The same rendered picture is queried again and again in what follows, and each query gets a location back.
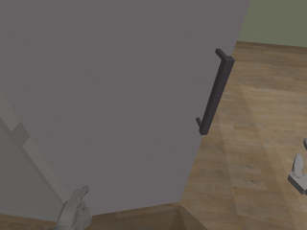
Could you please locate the fridge door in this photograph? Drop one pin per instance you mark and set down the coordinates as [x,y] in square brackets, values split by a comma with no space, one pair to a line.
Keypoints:
[110,90]

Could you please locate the left robot hand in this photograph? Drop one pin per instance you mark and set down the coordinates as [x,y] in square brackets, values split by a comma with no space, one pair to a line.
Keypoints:
[72,207]

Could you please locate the right robot hand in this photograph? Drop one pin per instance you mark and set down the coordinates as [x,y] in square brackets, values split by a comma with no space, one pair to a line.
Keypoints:
[296,177]

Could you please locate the handle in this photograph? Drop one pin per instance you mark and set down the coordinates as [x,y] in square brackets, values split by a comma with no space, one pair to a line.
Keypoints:
[216,92]

